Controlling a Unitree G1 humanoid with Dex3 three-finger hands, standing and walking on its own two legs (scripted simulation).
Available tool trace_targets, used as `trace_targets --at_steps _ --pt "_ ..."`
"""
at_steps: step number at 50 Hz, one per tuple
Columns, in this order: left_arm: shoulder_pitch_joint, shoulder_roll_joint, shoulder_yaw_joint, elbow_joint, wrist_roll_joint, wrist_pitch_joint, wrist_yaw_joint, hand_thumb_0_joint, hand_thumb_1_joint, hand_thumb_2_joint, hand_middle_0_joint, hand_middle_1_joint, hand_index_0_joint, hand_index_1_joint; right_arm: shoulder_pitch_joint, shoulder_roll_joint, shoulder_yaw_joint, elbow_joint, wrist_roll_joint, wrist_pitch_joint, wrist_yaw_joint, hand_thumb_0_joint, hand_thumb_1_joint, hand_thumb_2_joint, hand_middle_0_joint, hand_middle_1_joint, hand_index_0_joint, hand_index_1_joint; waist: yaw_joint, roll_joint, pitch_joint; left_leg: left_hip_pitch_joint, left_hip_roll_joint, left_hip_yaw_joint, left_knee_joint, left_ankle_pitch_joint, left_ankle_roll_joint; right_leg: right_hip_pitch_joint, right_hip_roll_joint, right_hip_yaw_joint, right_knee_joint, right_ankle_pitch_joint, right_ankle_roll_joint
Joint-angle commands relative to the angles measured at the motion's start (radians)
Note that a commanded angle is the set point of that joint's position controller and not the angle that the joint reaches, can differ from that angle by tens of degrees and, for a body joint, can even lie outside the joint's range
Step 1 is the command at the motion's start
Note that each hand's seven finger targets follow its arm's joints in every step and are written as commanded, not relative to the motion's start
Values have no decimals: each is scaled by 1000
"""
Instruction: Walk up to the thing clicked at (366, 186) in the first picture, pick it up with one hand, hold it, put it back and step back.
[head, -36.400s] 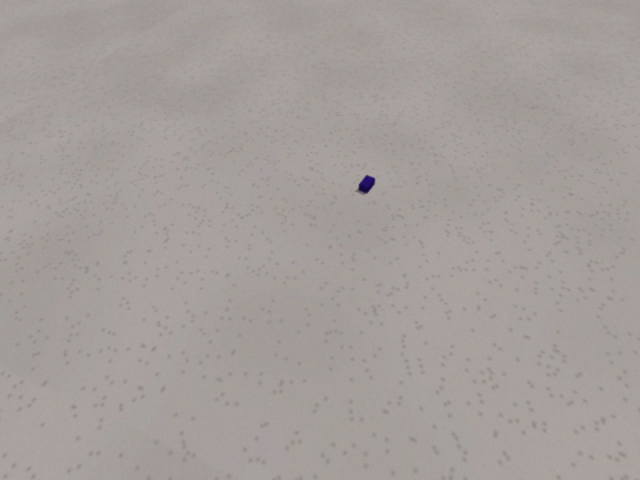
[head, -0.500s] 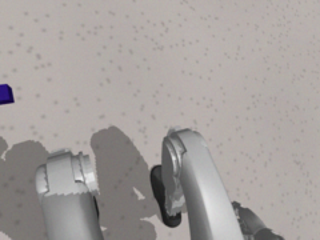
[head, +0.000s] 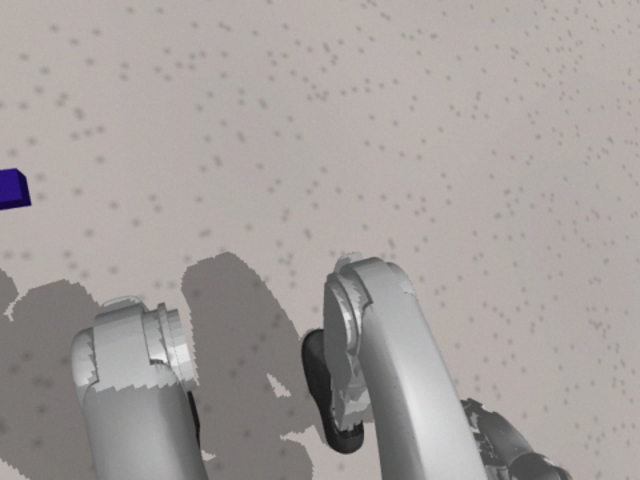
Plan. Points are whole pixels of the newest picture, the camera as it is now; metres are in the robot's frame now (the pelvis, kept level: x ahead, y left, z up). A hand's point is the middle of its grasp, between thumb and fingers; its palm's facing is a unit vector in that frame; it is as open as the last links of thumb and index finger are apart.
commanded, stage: rise first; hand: left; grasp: from above
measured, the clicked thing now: out of the picture +0.48 +0.37 -0.30
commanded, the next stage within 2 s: none
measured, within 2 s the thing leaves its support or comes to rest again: neither
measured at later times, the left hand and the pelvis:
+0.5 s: hand out of the picture +0.42 +0.40 -0.17, palm faces -0.46 -0.12 -0.88, open 12.2 cm; pelvis +0.00 +0.00 +0.00, yaw +0 degrees
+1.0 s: hand out of the picture +0.42 +0.41 -0.17, palm faces -0.47 -0.12 -0.87, open 12.0 cm; pelvis +0.00 +0.00 +0.00, yaw +0 degrees
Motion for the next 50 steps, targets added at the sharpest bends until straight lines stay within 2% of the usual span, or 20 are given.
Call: trace_targets --at_steps 1,5,6,7,8,12,14,15,20,25,28,32,35,38,39,41,44,45,47,50 --pt "-265 314 34 -146 -21 -3 17 0 -198 728 -401 -678 -392 -687 191 -280 -88 2 -3 -4 -16 0 -897 -898 200 300 200 300 -8 416 -656 567 6 92 -260 184 20 254 22 -72 -215 205 -81" --pt "-269 332 51 -164 -26 -12 19 0 -191 720 -398 -683 -393 -689 186 -288 -84 -2 -3 0 -18 0 -897 -898 200 300 200 300 2 448 -674 598 4 82 -271 202 14 252 18 -76 -201 213 -83" --pt "-255 318 35 -138 -19 -12 15 0 -203 729 -398 -680 -389 -690 185 -281 -82 -3 -2 -1 -16 0 -898 -898 200 300 200 300 -3 452 -652 590 6 85 -270 196 13 243 20 -75 -202 210 -84" --pt "-268 324 50 -168 -26 -15 15 0 -202 729 -399 -673 -389 -684 185 -286 -86 -2 -1 -1 -16 0 -897 -898 200 300 200 300 2 457 -660 598 5 81 -275 196 11 237 17 -75 -202 208 -86" --pt "-266 342 56 -178 -15 -17 15 0 -202 732 -396 -676 -386 -687 183 -287 -85 -6 -1 1 -17 0 -896 -898 200 300 200 300 6 467 -687 611 7 81 -268 209 11 241 19 -77 -200 215 -86" --pt "-262 333 58 -186 -18 -16 15 0 -201 729 -400 -673 -390 -684 183 -285 -89 -5 0 5 -15 0 -897 -897 200 300 200 300 10 491 -705 626 6 84 -271 234 10 238 19 -76 -194 233 -87" --pt "-244 314 53 -177 -23 -16 15 0 -209 734 -393 -674 -382 -685 188 -285 -88 -5 -1 7 -13 0 -896 -897 200 300 200 300 6 467 -683 610 4 89 -265 240 15 251 18 -76 -198 238 -83" --pt "-260 306 36 -182 -18 -17 12 0 -211 734 -391 -675 -380 -686 193 -278 -85 -2 -3 8 -12 0 -896 -897 200 300 200 300 -6 464 -691 609 7 92 -262 241 16 258 21 -75 -204 243 -83" --pt "-251 295 24 -134 -21 -22 16 0 -217 741 -378 -689 -370 -697 191 -278 -79 0 -5 6 -14 0 -893 -895 200 300 200 300 -18 393 -636 540 4 97 -252 189 25 264 25 -72 -223 211 -81" --pt "-270 311 24 -114 -13 -30 24 0 -200 732 -400 -671 -390 -682 184 -283 -74 -5 -7 4 -18 0 -894 -896 200 300 200 300 -18 411 -644 554 6 90 -258 172 20 252 26 -78 -213 196 -83" --pt "-302 357 50 -143 0 -33 41 0 -204 738 -405 -651 -390 -667 187 -285 -69 -6 -9 2 -20 0 -893 -896 200 300 200 300 -12 439 -671 570 5 98 -250 194 19 275 26 -75 -211 212 -81" --pt "-283 334 43 -118 -3 -27 53 0 -204 737 -398 -661 -385 -675 177 -292 -70 -7 -8 -2 -23 0 -892 -895 200 300 200 300 -17 454 -652 580 6 87 -264 186 13 234 23 -84 -198 200 -86" --pt "-299 356 46 -142 10 -17 57 0 -200 729 -401 -661 -389 -673 180 -289 -72 -13 -5 -6 -25 0 -892 -895 200 300 200 300 -5 485 -680 597 5 89 -264 200 11 234 21 -80 -191 214 -88" --pt "-275 342 50 -143 -6 -2 52 0 -190 720 -412 -649 -400 -662 184 -291 -78 -17 -3 -7 -24 0 -892 -895 200 300 200 300 0 491 -680 602 3 90 -272 214 9 233 18 -80 -190 223 -87" --pt "-253 324 30 -112 1 7 44 0 -199 728 -408 -651 -394 -665 187 -284 -79 -13 -2 -10 -23 0 -893 -895 200 300 200 300 -4 487 -658 590 4 94 -267 211 12 228 20 -76 -192 224 -87" --pt "-257 320 26 -130 -7 14 32 0 -185 715 -408 -652 -398 -662 189 -283 -81 -15 2 -8 -23 0 -891 -894 200 300 200 300 -6 453 -670 573 3 98 -264 197 18 236 22 -75 -205 218 -85" --pt "-239 294 10 -108 -28 17 15 0 -185 714 -402 -664 -395 -671 188 -282 -79 -14 -1 -8 -22 0 -890 -894 200 300 200 300 -15 402 -638 534 3 103 -254 175 25 255 23 -70 -223 206 -80" --pt "-252 288 2 -104 -32 15 10 0 -180 709 -409 -657 -402 -665 198 -282 -80 -9 -1 -10 -22 0 -892 -894 200 300 200 300 -29 394 -622 522 3 103 -249 167 25 257 22 -69 -225 202 -79" --pt "-251 306 12 -127 -37 3 6 0 -177 710 -410 -651 -402 -659 193 -285 -76 -15 -3 -8 -23 0 -890 -893 200 300 200 300 -20 384 -631 513 2 100 -254 150 24 276 23 -72 -230 186 -79" --pt "-284 332 30 -163 -29 -15 0 0 -180 713 -420 -636 -407 -649 203 -292 -73 -12 -6 -8 -22 0 -892 -895 200 300 200 300 -18 424 -660 581 5 88 -253 196 16 265 20 -78 -212 209 -83"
